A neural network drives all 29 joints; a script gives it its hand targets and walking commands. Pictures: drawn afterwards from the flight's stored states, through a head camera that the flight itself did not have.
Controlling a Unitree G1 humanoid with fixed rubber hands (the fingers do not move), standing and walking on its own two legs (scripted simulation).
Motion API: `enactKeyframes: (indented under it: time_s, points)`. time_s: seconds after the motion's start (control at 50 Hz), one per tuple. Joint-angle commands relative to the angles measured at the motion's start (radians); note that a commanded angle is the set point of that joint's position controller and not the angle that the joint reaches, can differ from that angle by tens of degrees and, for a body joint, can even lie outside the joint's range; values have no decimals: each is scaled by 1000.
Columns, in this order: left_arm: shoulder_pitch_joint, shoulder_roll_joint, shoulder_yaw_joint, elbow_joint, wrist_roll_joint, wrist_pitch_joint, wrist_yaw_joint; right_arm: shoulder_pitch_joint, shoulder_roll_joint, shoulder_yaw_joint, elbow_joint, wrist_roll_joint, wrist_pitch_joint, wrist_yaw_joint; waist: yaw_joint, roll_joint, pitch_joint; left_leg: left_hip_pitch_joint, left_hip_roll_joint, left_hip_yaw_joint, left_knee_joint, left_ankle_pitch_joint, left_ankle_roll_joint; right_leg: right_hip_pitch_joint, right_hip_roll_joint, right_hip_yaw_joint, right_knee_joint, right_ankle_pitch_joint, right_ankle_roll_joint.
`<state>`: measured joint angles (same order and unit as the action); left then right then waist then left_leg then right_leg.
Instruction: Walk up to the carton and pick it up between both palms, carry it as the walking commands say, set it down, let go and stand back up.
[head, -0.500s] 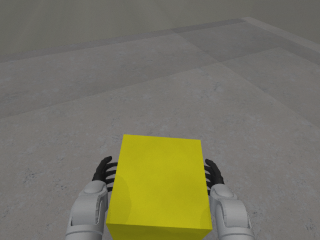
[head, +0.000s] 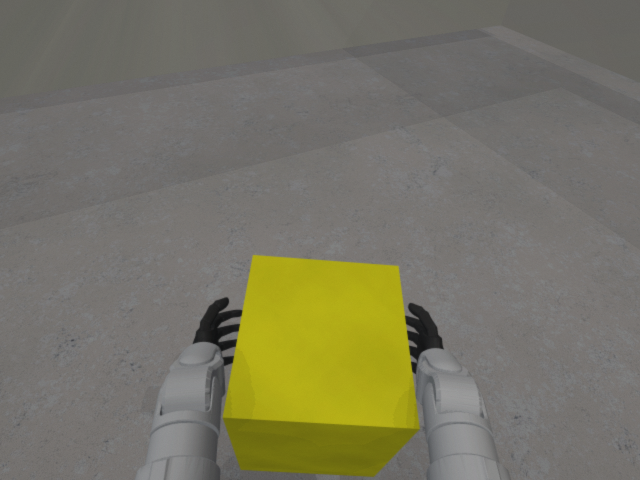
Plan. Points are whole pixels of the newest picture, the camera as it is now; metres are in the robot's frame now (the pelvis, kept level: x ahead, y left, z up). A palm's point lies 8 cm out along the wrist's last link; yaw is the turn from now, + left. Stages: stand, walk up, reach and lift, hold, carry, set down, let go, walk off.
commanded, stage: set down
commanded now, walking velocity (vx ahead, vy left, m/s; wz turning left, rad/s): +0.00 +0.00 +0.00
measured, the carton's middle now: (316, 371) +0.30 +0.04 -0.05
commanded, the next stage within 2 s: none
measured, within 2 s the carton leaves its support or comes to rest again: neither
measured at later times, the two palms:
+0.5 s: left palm (226, 374) +0.30 +0.17 -0.10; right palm (412, 371) +0.35 -0.11 -0.10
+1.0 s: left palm (235, 377) +0.34 +0.18 -0.19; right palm (398, 378) +0.38 -0.11 -0.18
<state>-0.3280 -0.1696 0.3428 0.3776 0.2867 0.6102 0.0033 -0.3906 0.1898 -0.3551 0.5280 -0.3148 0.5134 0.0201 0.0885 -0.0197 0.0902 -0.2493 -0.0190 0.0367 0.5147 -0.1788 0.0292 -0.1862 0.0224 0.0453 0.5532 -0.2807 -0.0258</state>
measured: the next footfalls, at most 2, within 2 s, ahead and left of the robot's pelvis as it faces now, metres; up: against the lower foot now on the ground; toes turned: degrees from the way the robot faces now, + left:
none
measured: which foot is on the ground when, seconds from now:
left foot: down 0.00-1.00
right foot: down 0.00-1.00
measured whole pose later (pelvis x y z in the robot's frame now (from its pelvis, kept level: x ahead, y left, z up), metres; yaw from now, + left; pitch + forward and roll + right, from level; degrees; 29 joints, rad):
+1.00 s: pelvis -0.03 -0.02 -0.12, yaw +0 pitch +30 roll -1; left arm -0.61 -0.08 0.41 0.52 0.19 0.28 -0.01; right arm -0.66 0.15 -0.37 0.61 -0.18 0.22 -0.08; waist 0.09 -0.06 -0.09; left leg -1.37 0.02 0.00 1.18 -0.34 0.00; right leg -1.30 0.07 0.00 1.23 -0.46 -0.03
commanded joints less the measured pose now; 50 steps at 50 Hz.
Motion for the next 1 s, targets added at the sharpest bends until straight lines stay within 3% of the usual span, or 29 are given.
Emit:
enactKeyframes:
  time_s: [0.0,0.08,0.26,0.28,0.3,0.44,0.6,0.86,0.92,0.98]
  points:
    - [-559,-999,-561,-3,-219,-109,-173,-587,871,527,-2,178,-94,245,-7,76,-434,347,0,-188,-14,130,-53,-260,55,82,-70,17,-65]
    - [-553,-975,-542,37,-194,-175,-167,-577,879,535,27,159,-144,230,-1,51,-484,293,-19,-166,42,194,-42,-309,65,79,-36,47,-57]
    - [-646,-901,-528,54,-145,-292,-176,-597,908,523,100,120,-245,196,8,21,-597,103,-51,-114,164,166,-20,-421,85,81,62,45,-35]
    - [-648,-893,-519,63,-139,-303,-180,-620,911,535,93,126,-256,193,27,17,-621,75,-58,-104,187,164,-15,-430,86,83,81,44,-32]
    - [-679,-891,-534,52,-148,-315,-185,-624,919,542,96,131,-266,188,17,16,-643,51,-62,-97,207,167,-13,-437,91,84,95,50,-28]
    - [-714,-854,-543,61,-156,-367,-210,-651,952,574,103,152,-310,148,35,-5,-792,-96,-78,-74,325,195,-2,-490,103,92,198,99,0]
    - [-763,-844,-546,78,-182,-385,-214,-712,947,604,95,182,-328,124,52,-4,-900,-230,-85,-68,430,184,-7,-618,118,82,305,77,10]
    - [-844,-857,-560,90,-202,-370,-190,-802,929,617,85,210,-318,111,49,9,-1038,-392,-95,-66,582,153,-24,-822,146,48,480,24,6]
    - [-869,-871,-566,90,-209,-366,-184,-821,927,604,91,207,-314,108,31,2,-1066,-406,-95,-72,613,149,-29,-879,156,36,516,11,5]
    - [-881,-870,-558,107,-212,-360,-179,-863,920,609,87,218,-310,104,45,0,-1078,-456,-99,-69,643,121,-29,-912,157,31,554,-17,8]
